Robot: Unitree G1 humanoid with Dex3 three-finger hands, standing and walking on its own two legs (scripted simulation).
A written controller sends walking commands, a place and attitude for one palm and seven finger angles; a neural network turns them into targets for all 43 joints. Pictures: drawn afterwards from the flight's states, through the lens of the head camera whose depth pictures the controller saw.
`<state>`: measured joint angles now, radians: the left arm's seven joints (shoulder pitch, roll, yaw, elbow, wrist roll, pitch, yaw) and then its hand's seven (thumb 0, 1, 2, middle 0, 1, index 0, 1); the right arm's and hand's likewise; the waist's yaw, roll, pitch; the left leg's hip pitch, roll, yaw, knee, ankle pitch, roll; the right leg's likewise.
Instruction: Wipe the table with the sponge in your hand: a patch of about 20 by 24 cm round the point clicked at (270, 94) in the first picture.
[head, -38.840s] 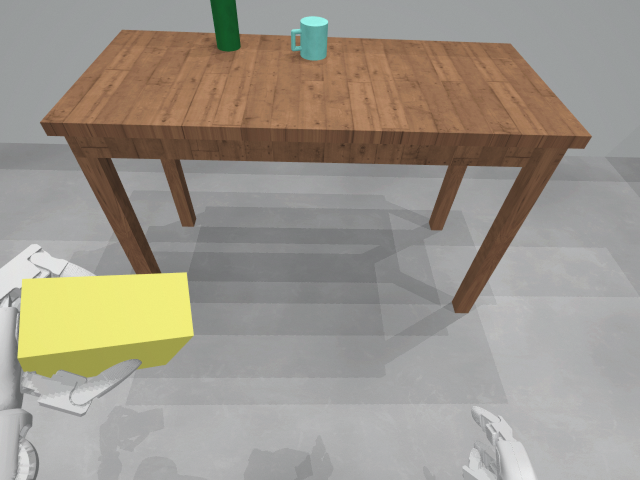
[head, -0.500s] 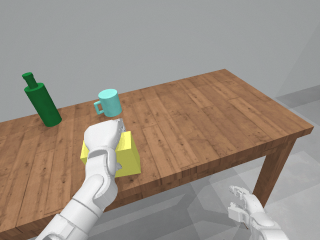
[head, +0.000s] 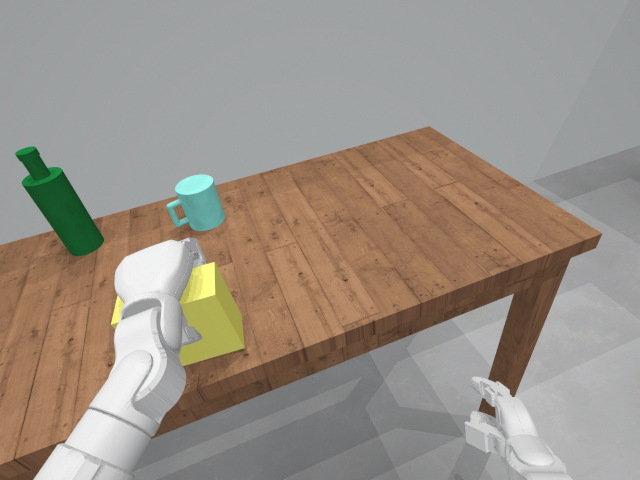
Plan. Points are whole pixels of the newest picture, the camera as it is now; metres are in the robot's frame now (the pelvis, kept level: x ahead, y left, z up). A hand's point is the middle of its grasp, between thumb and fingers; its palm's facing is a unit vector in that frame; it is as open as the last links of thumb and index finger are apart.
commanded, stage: slide back across to the middle lane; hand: left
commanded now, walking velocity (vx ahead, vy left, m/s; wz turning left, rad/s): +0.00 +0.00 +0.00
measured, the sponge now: (190, 327) +0.30 +0.22 +0.06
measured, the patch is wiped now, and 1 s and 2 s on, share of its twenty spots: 1.00 1.00 1.00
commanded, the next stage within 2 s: wipe forward along the middle lane in 0.16 s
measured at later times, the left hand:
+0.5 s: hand (135, 308) +0.28 +0.28 +0.12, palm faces +0.03 -0.08 -1.00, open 10.1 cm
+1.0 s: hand (145, 275) +0.34 +0.29 +0.12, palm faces +0.00 -0.05 -1.00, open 10.1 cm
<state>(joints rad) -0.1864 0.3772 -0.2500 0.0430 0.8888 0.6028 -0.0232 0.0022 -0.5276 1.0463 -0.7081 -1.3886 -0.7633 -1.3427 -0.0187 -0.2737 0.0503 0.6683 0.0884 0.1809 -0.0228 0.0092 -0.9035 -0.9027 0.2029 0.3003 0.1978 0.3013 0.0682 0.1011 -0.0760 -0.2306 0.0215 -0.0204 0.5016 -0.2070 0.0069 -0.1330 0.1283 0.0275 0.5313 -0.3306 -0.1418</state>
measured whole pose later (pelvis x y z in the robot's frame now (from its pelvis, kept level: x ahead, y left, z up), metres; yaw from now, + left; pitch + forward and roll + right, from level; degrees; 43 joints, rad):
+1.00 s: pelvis -0.02 +0.02 +0.00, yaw +1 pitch +1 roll +1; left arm -0.52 0.43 -0.16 0.54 0.95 0.41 -0.03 0.01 -0.56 1.06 -0.75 -1.36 -0.80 -1.32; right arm 0.11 -0.29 0.03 0.72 0.09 0.11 -0.08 0.01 -0.90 -0.90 0.20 0.30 0.20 0.30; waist 0.04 0.09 -0.09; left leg -0.38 -0.02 -0.11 0.56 -0.21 0.02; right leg -0.27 0.12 0.01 0.57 -0.32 -0.11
